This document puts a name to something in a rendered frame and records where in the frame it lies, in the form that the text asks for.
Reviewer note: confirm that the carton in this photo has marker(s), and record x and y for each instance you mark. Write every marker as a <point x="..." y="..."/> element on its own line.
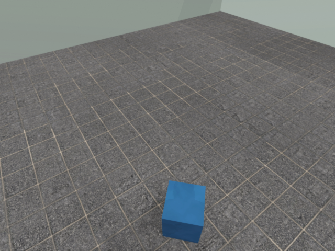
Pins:
<point x="183" y="213"/>

